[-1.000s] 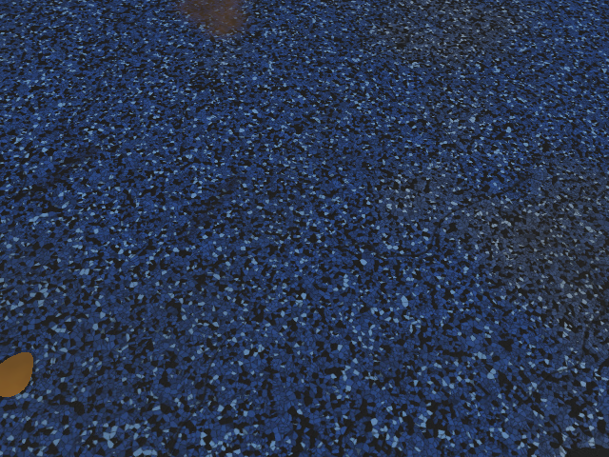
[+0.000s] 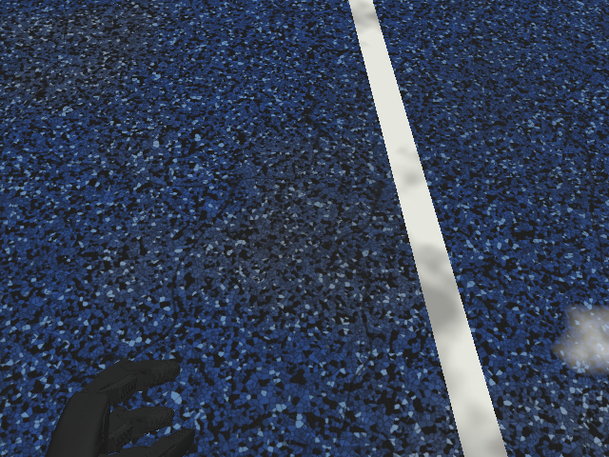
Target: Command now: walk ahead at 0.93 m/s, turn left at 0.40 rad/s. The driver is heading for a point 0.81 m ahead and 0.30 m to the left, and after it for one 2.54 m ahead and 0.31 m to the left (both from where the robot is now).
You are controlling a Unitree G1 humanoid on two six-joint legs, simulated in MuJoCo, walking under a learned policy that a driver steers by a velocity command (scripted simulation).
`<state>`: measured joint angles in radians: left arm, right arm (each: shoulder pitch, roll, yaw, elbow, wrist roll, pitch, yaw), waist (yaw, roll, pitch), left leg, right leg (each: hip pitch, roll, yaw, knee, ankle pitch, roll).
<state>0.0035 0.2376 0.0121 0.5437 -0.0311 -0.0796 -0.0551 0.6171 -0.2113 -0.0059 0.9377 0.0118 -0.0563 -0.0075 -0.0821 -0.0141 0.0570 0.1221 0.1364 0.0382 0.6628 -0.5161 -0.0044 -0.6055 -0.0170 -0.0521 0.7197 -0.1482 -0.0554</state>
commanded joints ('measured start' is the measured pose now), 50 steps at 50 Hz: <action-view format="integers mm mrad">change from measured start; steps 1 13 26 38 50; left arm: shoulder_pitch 523 238 184 -8 30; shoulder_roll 260 89 182 125 167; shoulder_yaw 100 69 48 46 75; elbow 77 196 11 -14 0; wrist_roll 48 56 5 32 48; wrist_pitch -11 -53 -87 20 67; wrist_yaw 33 51 50 71 103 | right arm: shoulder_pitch -142 -383 -247 -397 -404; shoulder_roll -160 -93 -302 -248 -254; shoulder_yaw -38 -50 -130 -125 -107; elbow -182 -263 -359 -375 -409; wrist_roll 73 36 -14 21 18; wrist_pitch -77 40 -12 87 123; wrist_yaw -3 25 56 -47 -17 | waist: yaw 271 59 54 62 57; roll -165 -26 -23 111 -56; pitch -464 154 -217 -207 -107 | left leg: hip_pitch -807 -890 42 -418 -741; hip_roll -90 41 112 -185 -133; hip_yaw -249 -76 -811 -420 -125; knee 765 466 -376 -206 617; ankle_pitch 70 565 479 700 97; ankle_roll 78 54 455 162 -86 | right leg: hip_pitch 1030 420 -119 217 372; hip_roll -383 -169 94 127 -176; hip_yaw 850 -153 230 168 360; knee -447 -622 851 -75 -421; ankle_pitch -753 168 -392 100 83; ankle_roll -97 -16 44 174 -128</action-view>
